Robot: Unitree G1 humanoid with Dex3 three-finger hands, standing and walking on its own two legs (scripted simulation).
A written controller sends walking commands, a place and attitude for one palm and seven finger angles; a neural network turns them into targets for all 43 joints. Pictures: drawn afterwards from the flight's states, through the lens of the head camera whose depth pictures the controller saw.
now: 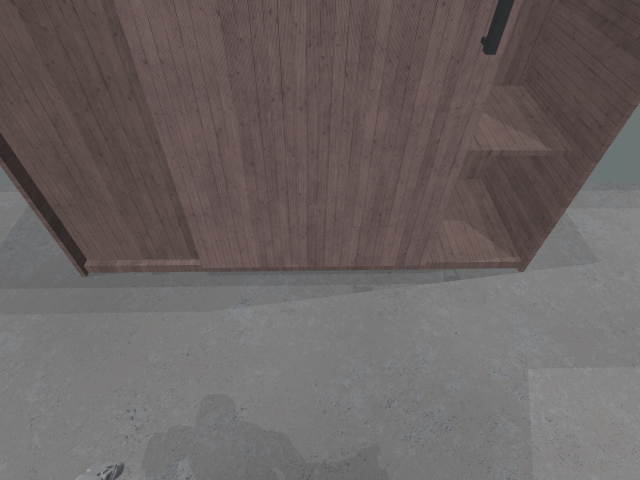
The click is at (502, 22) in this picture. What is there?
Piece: wardrobe's sliding door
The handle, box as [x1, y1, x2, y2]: [481, 0, 514, 54]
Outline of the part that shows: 514,0 498,1 488,34 486,37 482,36 481,42 484,46 482,50 485,54 495,54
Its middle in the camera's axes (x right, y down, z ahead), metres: +0.38 -0.53 +0.77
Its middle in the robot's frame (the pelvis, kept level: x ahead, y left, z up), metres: +0.98 -0.32 +0.27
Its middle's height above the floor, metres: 1.04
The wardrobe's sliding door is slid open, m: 0.39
